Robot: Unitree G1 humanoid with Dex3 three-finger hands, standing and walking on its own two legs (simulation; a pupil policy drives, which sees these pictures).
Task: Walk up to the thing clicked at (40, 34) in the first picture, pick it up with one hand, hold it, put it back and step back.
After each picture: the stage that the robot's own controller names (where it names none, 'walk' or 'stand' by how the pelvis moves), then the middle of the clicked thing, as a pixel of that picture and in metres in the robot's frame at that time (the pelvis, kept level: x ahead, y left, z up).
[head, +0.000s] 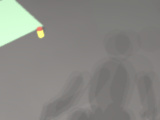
stand; (40, 32) +1.45 +0.49 -0.72
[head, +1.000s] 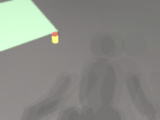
walk; (55, 37) +1.37 +0.24 -0.70
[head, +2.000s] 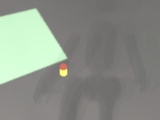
walk; (63, 69) +0.86 +0.13 -0.71
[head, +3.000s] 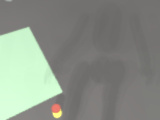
walk; (56, 110) +0.47 +0.18 -0.70
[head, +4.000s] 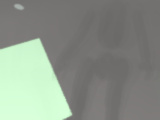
stand; out of the picture +0.28 +0.12 -0.70
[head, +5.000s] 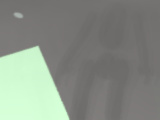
stand; out of the picture +0.27 +0.14 -0.72
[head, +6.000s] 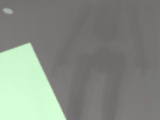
stand; out of the picture +0.24 +0.16 -0.72
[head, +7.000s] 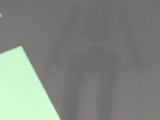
stand; out of the picture +0.22 +0.18 -0.72
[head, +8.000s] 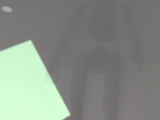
stand; out of the picture +0.26 +0.14 -0.71
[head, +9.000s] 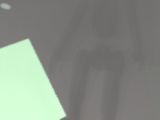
stand; out of the picture +0.25 +0.16 -0.71
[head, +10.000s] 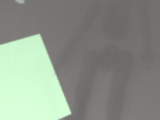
stand; out of the picture +0.25 +0.14 -0.71
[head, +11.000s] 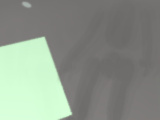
stand; out of the picture +0.29 +0.12 -0.72
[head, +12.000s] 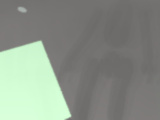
stand; out of the picture +0.29 +0.14 -0.73
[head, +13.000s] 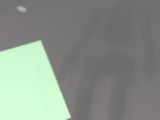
stand; out of the picture +0.28 +0.15 -0.73
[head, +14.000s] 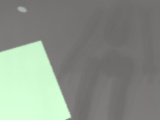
stand; out of the picture +0.28 +0.15 -0.73
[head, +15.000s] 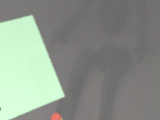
go down; (56, 119) +0.31 +0.14 -0.67
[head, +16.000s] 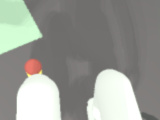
go down; (33, 69) +0.38 +0.16 -0.29
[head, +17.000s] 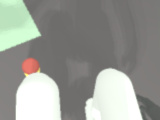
close in; (31, 68) +0.38 +0.17 -0.29
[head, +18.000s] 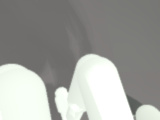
close in; out of the picture +0.38 +0.19 -0.22
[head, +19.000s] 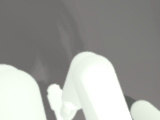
close; out of the picture +0.38 +0.20 -0.22
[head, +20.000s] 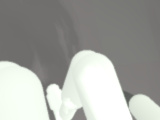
lift; out of the picture +0.37 +0.20 -0.22
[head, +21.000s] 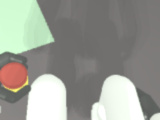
lift; (15, 80) +0.29 +0.23 -0.07
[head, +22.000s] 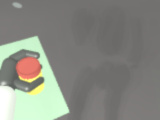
lift; (31, 76) +0.33 +0.17 +0.07
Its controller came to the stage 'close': yes
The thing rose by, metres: 0.73
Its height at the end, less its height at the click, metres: +0.69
